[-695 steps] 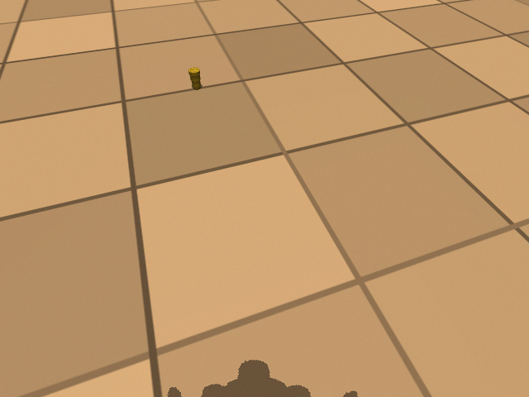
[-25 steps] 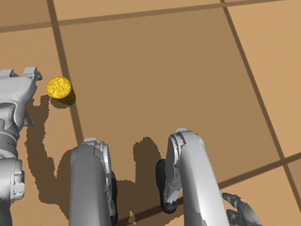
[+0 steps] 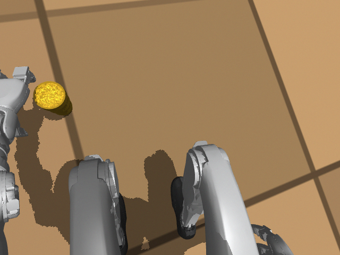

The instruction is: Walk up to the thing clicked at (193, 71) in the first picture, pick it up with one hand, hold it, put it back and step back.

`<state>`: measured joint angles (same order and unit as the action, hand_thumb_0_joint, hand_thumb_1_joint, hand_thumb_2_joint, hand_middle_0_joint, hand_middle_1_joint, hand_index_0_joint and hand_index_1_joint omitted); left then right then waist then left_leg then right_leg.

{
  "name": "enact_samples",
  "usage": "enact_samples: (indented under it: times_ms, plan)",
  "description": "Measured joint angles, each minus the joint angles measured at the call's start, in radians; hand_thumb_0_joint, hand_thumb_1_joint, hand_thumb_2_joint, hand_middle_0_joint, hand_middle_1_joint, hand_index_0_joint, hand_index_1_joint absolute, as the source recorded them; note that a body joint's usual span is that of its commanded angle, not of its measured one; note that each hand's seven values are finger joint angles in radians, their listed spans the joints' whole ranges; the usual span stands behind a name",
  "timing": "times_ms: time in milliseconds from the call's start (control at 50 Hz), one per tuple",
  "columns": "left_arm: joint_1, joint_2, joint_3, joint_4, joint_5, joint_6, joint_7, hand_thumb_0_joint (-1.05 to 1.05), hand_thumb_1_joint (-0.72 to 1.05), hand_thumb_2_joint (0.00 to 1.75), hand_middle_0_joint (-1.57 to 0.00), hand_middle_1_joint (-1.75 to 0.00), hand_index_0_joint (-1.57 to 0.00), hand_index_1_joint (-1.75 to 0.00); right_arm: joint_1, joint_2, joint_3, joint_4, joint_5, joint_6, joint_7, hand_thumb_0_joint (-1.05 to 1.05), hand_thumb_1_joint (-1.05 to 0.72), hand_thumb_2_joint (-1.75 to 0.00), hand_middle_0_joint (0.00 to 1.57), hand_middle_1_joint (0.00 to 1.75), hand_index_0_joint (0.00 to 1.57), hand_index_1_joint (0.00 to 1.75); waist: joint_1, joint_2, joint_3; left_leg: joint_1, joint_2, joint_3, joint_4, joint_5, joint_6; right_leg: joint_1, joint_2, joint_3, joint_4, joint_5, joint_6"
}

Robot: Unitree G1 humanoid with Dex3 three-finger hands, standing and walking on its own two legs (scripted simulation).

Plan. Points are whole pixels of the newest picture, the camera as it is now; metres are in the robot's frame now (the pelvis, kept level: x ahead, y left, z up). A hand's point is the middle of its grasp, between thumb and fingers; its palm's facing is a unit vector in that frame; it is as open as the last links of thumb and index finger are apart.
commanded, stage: rise first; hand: left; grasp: from above
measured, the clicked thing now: (57, 102) +0.49 +0.28 -0.30
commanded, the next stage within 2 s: approach in 0.14 s
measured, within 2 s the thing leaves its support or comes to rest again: neither
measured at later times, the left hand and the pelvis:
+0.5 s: hand (43, 97) +0.47 +0.27 -0.18, palm faces -0.44 -0.04 -0.90, open 14.0 cm; pelvis +0.00 +0.00 -0.01, yaw +0 degrees
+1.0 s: hand (38, 108) +0.45 +0.29 -0.21, palm faces -0.56 -0.11 -0.82, open 13.9 cm; pelvis -0.01 +0.00 -0.03, yaw -1 degrees
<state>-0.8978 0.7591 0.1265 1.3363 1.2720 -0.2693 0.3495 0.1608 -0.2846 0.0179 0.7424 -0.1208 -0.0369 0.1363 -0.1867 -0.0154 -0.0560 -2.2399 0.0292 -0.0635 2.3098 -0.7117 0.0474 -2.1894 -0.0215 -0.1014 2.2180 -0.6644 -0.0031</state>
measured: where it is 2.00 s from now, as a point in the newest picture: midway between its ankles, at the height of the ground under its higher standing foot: (151, 226)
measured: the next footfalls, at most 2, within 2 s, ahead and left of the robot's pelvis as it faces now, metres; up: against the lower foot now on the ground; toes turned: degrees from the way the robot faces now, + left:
none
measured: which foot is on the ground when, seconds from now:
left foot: down 0.00-1.00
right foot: down 0.00-1.00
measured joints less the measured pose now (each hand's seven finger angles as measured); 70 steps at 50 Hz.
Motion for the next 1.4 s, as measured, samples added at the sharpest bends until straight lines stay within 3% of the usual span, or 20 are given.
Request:
enact_samples:
  times_ms: [280, 440, 540, 620, 680, 740, 820, 880, 940, 980, 1040, 1100, 1160, 1220, 1280, 1400]
  plan:
    - [-0.028, 0.01, -0.009, 0.035, -0.006, 0.021, 0.005, 0.0, -0.54, 1.0, -0.08, -1.04, -0.08, -1.04, 0.002, -0.001, 0.013, -0.008, 0.001, -0.009, 0.003, 0.0, -0.93, -0.91, 0.2, 0.3, 0.2, 0.3, -0.016, 0.003, 0.008, -0.009, 0.002, -0.001, 0.011, 0.0, 0.0, -0.011, 0.003, -0.001, 0.009, 0.003, 0.0]
    - [-0.077, -0.03, -0.082, 0.043, -0.025, 0.044, 0.01, 0.0, -0.53, 0.99, -0.09, -1.06, -0.09, -1.06, 0.006, 0.006, 0.017, 0.0, -0.002, -0.023, 0.003, 0.0, -0.93, -0.9, 0.2, 0.3, 0.21, 0.3, -0.022, -0.006, 0.012, -0.018, 0.004, 0.0, 0.014, 0.007, 0.001, -0.022, 0.004, 0.001, 0.013, 0.011, 0.0]
    - [-0.153, -0.066, -0.121, 0.09, -0.001, 0.072, 0.045, 0.0, -0.53, 0.98, -0.09, -1.07, -0.09, -1.06, 0.002, 0.011, 0.029, 0.003, -0.007, -0.032, -0.003, 0.0, -0.93, -0.9, 0.2, 0.3, 0.21, 0.3, -0.06, -0.011, 0.007, -0.029, 0.007, -0.003, 0.02, 0.012, 0.002, -0.031, 0.007, -0.002, 0.014, 0.02, 0.0]
    - [-0.199, -0.078, -0.091, 0.136, 0.031, 0.119, 0.082, 0.0, -0.53, 0.98, -0.09, -1.07, -0.09, -1.06, 0.011, 0.008, 0.045, -0.014, -0.008, -0.03, -0.007, 0.0, -0.93, -0.9, 0.2, 0.3, 0.21, 0.3, -0.105, 0.001, -0.001, -0.04, 0.008, -0.004, 0.023, 0.014, 0.002, -0.042, 0.009, -0.003, 0.016, 0.024, 0.0]
    - [-0.221, -0.075, -0.073, 0.168, 0.034, 0.169, 0.094, 0.0, -0.53, 0.99, -0.09, -1.06, -0.09, -1.06, 0.027, 0.003, 0.055, -0.026, -0.003, -0.024, -0.006, 0.0, -0.93, -0.9, 0.2, 0.3, 0.21, 0.3, -0.13, 0.017, -0.008, -0.046, 0.011, -0.001, 0.023, 0.015, 0.002, -0.052, 0.011, 0.0, 0.018, 0.027, -0.001]
    - [-0.231, -0.064, -0.06, 0.187, 0.009, 0.213, 0.086, 0.0, -0.53, 0.99, -0.1, -1.04, -0.1, -1.05, 0.041, -0.002, 0.065, -0.032, 0.006, -0.017, -0.005, 0.0, -0.93, -0.9, 0.2, 0.3, 0.2, 0.3, -0.138, 0.034, -0.004, -0.045, 0.015, 0.0, 0.021, 0.016, 0.001, -0.057, 0.015, 0.001, 0.017, 0.032, -0.002]
    - [-0.217, -0.04, -0.053, 0.2, -0.051, 0.243, 0.036, 0.0, -0.52, 0.99, -0.11, -1.04, -0.1, -1.04, 0.049, -0.007, 0.083, -0.033, 0.017, -0.007, -0.002, 0.0, -0.93, -0.9, 0.2, 0.3, 0.2, 0.3, -0.131, 0.046, 0.021, -0.034, 0.022, -0.002, 0.024, 0.017, 0.002, -0.051, 0.021, 0.0, 0.018, 0.038, -0.002]
    - [-0.182, -0.004, -0.021, 0.204, -0.09, 0.226, -0.019, 0.0, -0.51, 0.97, -0.1, -1.05, -0.11, -1.05, 0.05, -0.009, 0.089, -0.04, 0.02, -0.003, -0.003, 0.0, -0.92, -0.9, 0.2, 0.3, 0.21, 0.3, -0.128, 0.046, 0.043, -0.033, 0.021, -0.005, 0.033, 0.021, 0.002, -0.049, 0.021, -0.003, 0.027, 0.042, -0.003]
    - [-0.138, 0.024, -0.04, 0.196, -0.114, 0.184, -0.077, 0.0, -0.5, 0.96, -0.1, -1.07, -0.11, -1.05, 0.052, -0.01, 0.09, -0.042, 0.017, -0.004, -0.005, 0.0, -0.92, -0.9, 0.2, 0.3, 0.21, 0.3, -0.114, 0.035, 0.06, -0.042, 0.016, -0.008, 0.048, 0.025, 0.0, -0.055, 0.015, -0.006, 0.043, 0.043, -0.005]
    - [-0.107, 0.039, -0.034, 0.158, -0.12, 0.131, -0.088, 0.0, -0.49, 0.95, -0.1, -1.08, -0.09, -1.05, 0.05, -0.011, 0.092, -0.041, 0.012, -0.004, -0.005, 0.0, -0.92, -0.9, 0.2, 0.3, 0.21, 0.3, -0.098, 0.02, 0.07, -0.053, 0.011, -0.013, 0.062, 0.028, -0.002, -0.061, 0.011, -0.01, 0.055, 0.042, -0.006]
    - [-0.064, 0.048, -0.045, 0.082, -0.099, 0.053, -0.09, 0.0, -0.48, 0.94, -0.1, -1.09, -0.09, -1.06, 0.047, -0.01, 0.084, -0.032, 0.004, -0.009, -0.002, 0.0, -0.92, -0.9, 0.2, 0.3, 0.21, 0.3, -0.069, -0.003, 0.076, -0.072, 0.005, -0.02, 0.087, 0.027, -0.003, -0.07, 0.005, -0.017, 0.076, 0.037, -0.006]
    - [-0.027, 0.035, -0.066, 0.008, -0.07, 0.001, -0.051, 0.0, -0.48, 0.94, -0.1, -1.1, -0.1, -1.07, 0.037, -0.007, 0.065, -0.023, -0.005, -0.009, -0.001, 0.0, -0.92, -0.9, 0.2, 0.3, 0.21, 0.3, -0.044, -0.02, 0.071, -0.085, -0.002, -0.02, 0.106, 0.021, -0.001, -0.075, -0.001, -0.018, 0.093, 0.025, -0.003]
    - [-0.01, 0.008, -0.079, -0.045, -0.032, -0.008, -0.004, 0.0, -0.5, 0.96, -0.09, -1.09, -0.09, -1.07, 0.016, -0.001, 0.046, -0.016, -0.013, -0.009, 0.0, 0.0, -0.92, -0.9, 0.2, 0.3, 0.21, 0.3, -0.034, -0.032, 0.057, -0.09, -0.007, -0.014, 0.113, 0.014, 0.004, -0.074, -0.005, -0.012, 0.101, 0.012, 0.002]
    - [-0.029, -0.018, -0.086, -0.039, -0.011, 0.018, 0.053, 0.0, -0.51, 0.99, -0.09, -1.07, -0.09, -1.06, -0.013, 0.004, 0.034, -0.014, -0.014, -0.015, 0.0, 0.0, -0.92, -0.9, 0.2, 0.3, 0.21, 0.3, -0.041, -0.035, 0.03, -0.089, -0.009, -0.005, 0.108, 0.007, 0.009, -0.074, -0.007, -0.004, 0.1, 0.001, 0.006]
    - [-0.102, -0.022, -0.098, 0.071, 0.012, 0.064, 0.093, 0.0, -0.53, 1.01, -0.09, -1.04, -0.08, -1.04, -0.05, 0.003, 0.047, -0.017, -0.018, -0.027, 0.001, 0.0, -0.92, -0.9, 0.2, 0.3, 0.21, 0.3, -0.064, -0.031, 0.013, -0.086, -0.007, -0.004, 0.102, 0.004, 0.012, -0.071, -0.005, -0.003, 0.092, 0.0, 0.009]
    - [-0.201, 0.008, -0.082, 0.224, 0.01, 0.131, 0.079, 0.0, -0.55, 1.04, -0.09, -1.01, -0.07, -1.02, -0.064, -0.01, 0.084, -0.059, -0.021, -0.05, 0.01, 0.0, -0.92, -0.9, 0.2, 0.3, 0.2, 0.3, -0.107, -0.008, 0.033, -0.096, -0.004, -0.015, 0.103, 0.009, 0.015, -0.078, 0.0, -0.013, 0.084, 0.011, 0.012]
